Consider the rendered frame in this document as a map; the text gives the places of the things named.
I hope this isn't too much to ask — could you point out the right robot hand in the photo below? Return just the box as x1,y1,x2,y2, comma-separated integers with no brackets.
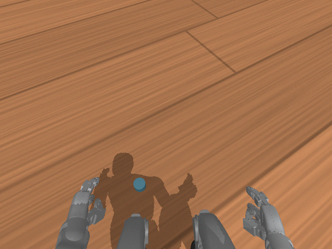
243,186,285,241

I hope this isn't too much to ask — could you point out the left robot arm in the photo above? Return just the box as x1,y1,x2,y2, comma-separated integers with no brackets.
55,217,90,249

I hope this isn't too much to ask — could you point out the left robot hand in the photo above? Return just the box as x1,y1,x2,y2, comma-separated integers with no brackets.
67,177,106,226

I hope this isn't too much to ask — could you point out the tin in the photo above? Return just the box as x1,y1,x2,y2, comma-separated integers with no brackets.
133,177,146,192

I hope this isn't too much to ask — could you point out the right robot arm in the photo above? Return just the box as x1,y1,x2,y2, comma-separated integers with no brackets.
265,233,295,249

